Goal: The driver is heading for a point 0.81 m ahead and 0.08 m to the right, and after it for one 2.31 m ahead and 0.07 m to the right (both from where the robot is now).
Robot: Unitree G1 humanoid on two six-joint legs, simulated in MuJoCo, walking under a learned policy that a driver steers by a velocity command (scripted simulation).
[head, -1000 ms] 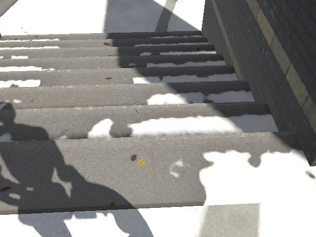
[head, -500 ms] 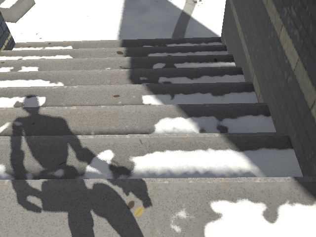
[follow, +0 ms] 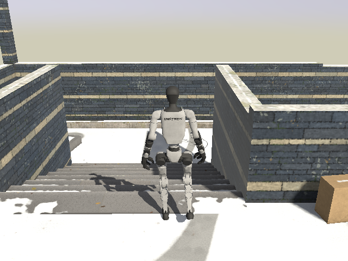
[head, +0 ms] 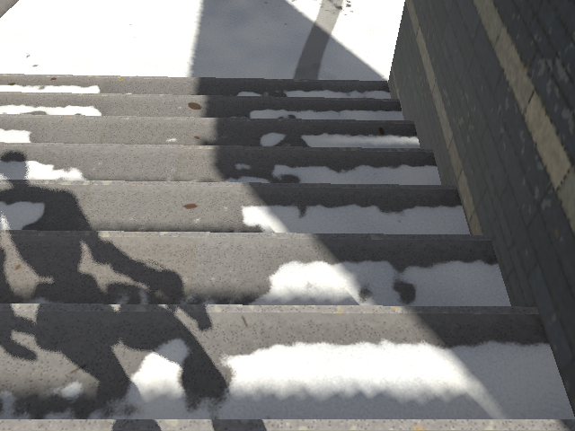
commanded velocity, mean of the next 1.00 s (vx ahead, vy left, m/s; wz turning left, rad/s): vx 0.15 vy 0.00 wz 0.00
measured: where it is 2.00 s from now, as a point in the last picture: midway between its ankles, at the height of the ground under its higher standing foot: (283, 381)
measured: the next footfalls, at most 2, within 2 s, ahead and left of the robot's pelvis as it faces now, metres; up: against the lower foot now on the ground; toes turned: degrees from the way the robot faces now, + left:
right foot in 0.32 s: +0.27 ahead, -0.13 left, +0.00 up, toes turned +0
left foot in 1.52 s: +0.47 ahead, +0.11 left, +0.00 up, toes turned +5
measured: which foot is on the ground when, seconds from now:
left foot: down 0.00-1.00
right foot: up 0.00-0.30, down 0.32-1.00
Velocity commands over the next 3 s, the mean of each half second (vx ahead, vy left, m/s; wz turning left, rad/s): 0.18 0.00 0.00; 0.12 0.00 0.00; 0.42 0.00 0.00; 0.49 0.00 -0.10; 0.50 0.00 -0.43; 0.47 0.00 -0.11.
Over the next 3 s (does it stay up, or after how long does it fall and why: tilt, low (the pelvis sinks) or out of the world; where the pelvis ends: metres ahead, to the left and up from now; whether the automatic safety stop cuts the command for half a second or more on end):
stays up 1.13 0.02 -0.31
